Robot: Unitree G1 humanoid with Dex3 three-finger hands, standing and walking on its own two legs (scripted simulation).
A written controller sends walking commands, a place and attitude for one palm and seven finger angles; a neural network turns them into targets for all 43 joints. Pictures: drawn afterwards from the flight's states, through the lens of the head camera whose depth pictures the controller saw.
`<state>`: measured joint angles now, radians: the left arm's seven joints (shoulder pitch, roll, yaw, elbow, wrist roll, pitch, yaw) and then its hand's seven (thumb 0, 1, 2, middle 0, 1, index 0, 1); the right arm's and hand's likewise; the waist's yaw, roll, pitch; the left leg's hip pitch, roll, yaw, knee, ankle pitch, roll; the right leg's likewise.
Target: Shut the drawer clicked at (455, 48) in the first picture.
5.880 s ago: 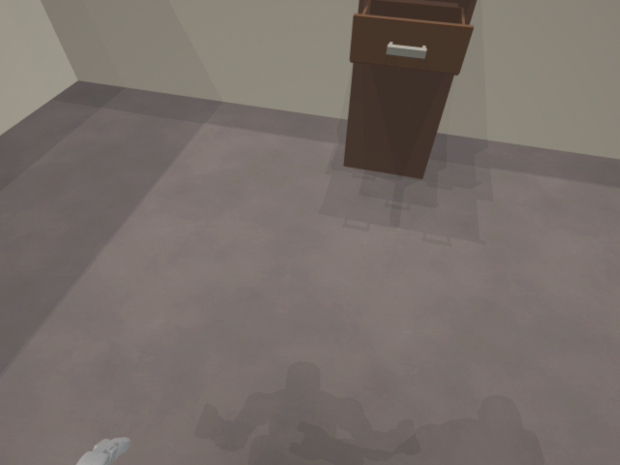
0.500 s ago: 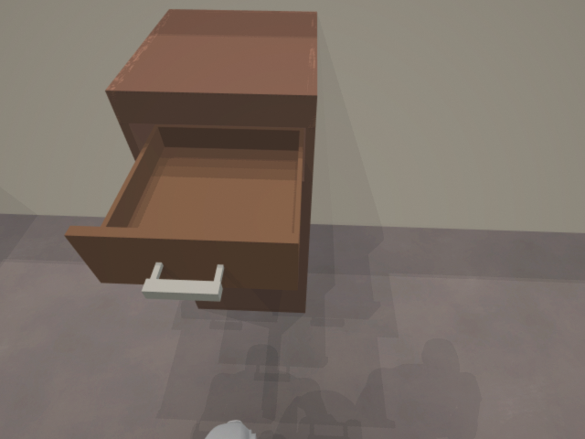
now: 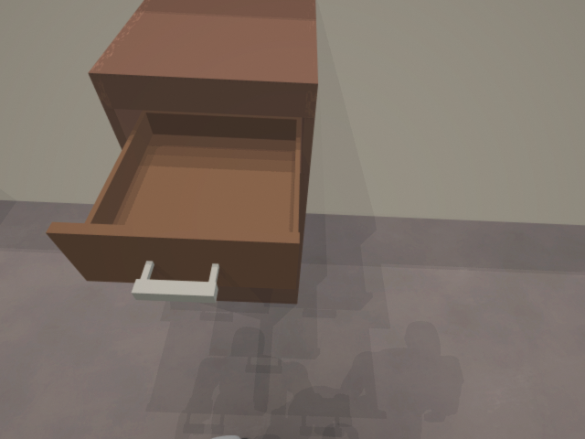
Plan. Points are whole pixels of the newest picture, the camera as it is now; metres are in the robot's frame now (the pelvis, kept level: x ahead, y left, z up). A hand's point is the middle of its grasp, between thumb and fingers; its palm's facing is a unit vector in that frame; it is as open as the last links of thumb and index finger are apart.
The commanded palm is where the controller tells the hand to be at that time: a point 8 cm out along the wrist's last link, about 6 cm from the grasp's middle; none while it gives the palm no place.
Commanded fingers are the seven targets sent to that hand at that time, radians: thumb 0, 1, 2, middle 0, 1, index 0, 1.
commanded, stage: come to a stop and stand still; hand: left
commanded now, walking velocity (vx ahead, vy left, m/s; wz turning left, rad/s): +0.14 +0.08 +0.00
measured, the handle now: (179, 279) +0.33 +0.21 -0.02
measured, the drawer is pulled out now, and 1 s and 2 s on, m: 0.30 0.30 0.30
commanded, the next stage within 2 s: look again from close up in 1.06 s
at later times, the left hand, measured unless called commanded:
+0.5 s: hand out of the picture -0.04 +0.14 -0.15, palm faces +0.12 -0.96 -0.26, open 7.3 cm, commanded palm none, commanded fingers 0.00 0.90 0.90 -0.20 -0.30 -0.20 -0.30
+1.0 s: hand out of the picture +0.00 +0.22 -0.17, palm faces +0.02 -0.98 -0.22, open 7.4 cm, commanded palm none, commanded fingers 0.00 0.90 0.90 -0.20 -0.30 -0.20 -0.30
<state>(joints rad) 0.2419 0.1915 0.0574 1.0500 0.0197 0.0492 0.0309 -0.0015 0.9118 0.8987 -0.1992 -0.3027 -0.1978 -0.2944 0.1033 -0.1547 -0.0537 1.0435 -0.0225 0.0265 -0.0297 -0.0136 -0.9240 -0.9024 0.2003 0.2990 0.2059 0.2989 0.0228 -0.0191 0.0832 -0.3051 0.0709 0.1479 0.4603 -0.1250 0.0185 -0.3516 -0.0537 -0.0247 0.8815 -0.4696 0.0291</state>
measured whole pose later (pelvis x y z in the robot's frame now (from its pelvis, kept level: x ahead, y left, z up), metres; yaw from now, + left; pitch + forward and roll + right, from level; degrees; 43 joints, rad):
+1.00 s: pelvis -0.02 +0.04 +0.00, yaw +0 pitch -1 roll +0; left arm 0.28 0.19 -0.01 1.02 0.01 0.01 0.03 0.00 0.91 0.90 -0.20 -0.30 -0.20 -0.29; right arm 0.26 -0.20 0.01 1.00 -0.02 -0.01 -0.01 0.00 -0.93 -0.90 0.20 0.30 0.20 0.30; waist 0.02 0.00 0.03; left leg -0.14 -0.04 0.10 0.47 -0.32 0.07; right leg -0.23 -0.11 0.00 0.49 -0.25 0.05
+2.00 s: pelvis +0.01 -0.01 +0.00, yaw +1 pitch -1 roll -1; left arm 0.33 0.15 0.01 1.09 0.02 -0.01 0.01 0.00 0.91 0.90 -0.20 -0.30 -0.20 -0.29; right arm 0.32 -0.16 0.01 1.12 -0.02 0.00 -0.01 0.00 -0.91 -0.90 0.20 0.30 0.20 0.30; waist 0.01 0.00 0.03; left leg -0.12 0.04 0.06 0.53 -0.40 -0.01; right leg -0.19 -0.03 -0.06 0.54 -0.34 0.01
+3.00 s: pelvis -0.05 +0.02 +0.00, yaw +0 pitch -3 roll +0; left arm 0.32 0.17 -0.01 1.03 0.02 0.02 0.03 0.00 0.91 0.90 -0.20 -0.30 -0.20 -0.29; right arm 0.30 -0.19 0.00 1.02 -0.02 0.02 0.00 0.00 -0.93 -0.90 0.20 0.30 0.20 0.30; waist 0.00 0.01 0.02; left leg -0.15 -0.02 0.10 0.49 -0.29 0.05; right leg -0.24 -0.08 -0.01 0.51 -0.24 0.03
